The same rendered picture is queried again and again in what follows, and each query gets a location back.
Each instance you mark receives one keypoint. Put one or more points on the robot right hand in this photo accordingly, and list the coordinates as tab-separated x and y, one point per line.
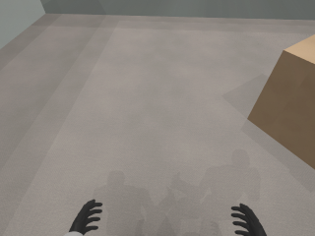
252	224

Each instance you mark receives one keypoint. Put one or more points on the pedestal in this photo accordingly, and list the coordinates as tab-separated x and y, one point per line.
285	108

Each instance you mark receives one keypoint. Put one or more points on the robot left hand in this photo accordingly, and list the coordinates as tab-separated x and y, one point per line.
81	221

